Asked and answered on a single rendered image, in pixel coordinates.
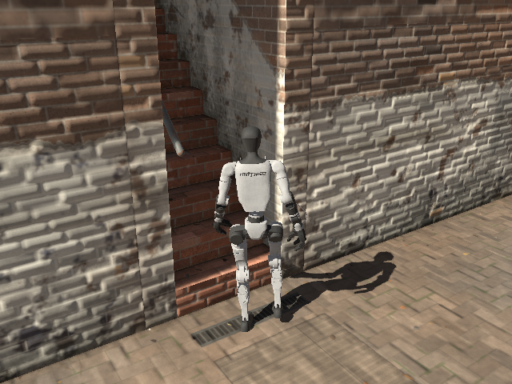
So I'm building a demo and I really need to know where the robot right upper arm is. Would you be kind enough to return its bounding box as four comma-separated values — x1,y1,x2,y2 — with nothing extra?
269,160,293,205

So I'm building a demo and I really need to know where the left robot foot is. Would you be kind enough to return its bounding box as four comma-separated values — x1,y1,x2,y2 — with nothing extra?
241,311,253,332

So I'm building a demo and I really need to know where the robot left forearm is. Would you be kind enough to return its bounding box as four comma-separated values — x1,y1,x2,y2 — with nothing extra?
214,195,226,222

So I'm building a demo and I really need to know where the right robot shin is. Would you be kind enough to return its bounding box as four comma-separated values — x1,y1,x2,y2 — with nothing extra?
270,254,282,308

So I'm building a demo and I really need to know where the robot right hand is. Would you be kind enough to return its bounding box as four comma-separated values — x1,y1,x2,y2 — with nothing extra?
287,229,306,251

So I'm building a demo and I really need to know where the robot right forearm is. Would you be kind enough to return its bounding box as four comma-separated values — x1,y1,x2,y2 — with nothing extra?
286,192,303,231

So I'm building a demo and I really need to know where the robot left hand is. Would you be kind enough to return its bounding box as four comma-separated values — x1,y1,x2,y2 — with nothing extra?
214,219,232,234

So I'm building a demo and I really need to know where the robot left upper arm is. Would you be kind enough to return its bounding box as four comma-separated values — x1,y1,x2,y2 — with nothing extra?
217,162,237,206

